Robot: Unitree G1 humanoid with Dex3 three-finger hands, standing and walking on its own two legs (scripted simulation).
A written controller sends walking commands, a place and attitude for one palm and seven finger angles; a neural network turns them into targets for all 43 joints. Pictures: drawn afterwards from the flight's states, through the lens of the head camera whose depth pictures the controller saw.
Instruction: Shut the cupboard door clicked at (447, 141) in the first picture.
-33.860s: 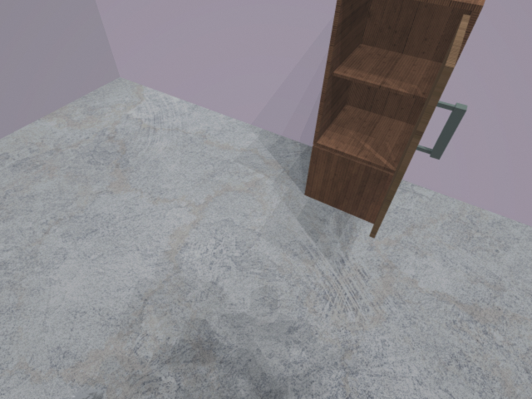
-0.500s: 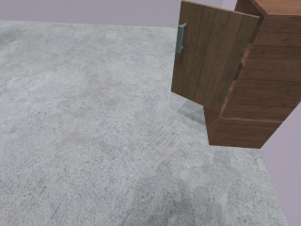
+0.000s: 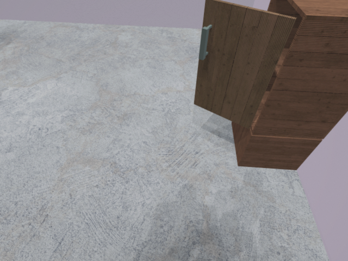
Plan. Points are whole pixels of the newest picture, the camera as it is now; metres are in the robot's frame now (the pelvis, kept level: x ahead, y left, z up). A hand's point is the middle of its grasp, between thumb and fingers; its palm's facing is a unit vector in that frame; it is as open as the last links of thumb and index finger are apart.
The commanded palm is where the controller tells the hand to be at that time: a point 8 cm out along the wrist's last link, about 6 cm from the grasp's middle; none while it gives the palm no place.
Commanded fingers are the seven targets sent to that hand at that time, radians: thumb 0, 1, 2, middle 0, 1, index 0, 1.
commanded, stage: look to check the result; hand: left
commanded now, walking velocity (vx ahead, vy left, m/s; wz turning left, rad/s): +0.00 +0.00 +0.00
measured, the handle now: (205, 42) +1.02 -0.11 +0.01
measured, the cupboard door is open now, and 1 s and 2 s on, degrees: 59 59 59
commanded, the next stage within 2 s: walk to a spot facing it in 0.36 s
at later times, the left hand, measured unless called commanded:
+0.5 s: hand out of the picture +0.01 +0.16 -0.18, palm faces +0.03 -0.98 -0.19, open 7.3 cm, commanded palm none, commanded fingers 0.00 0.90 0.90 -0.20 -0.30 -0.20 -0.30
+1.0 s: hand out of the picture +0.07 +0.23 -0.17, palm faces +0.22 -0.95 -0.23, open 7.3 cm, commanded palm none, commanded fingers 0.00 0.90 0.90 -0.20 -0.30 -0.20 -0.30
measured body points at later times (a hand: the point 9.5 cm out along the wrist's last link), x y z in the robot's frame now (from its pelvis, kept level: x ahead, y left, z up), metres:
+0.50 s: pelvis +0.02 -0.01 +0.00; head +0.03 -0.01 +0.45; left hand +0.01 +0.21 -0.16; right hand +0.02 -0.23 -0.16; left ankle +0.06 +0.11 -0.74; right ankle -0.03 -0.13 -0.74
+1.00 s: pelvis +0.03 +0.01 +0.00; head +0.08 +0.03 +0.44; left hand +0.06 +0.28 -0.15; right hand +0.09 -0.23 -0.15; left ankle +0.06 +0.10 -0.74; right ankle +0.03 -0.14 -0.67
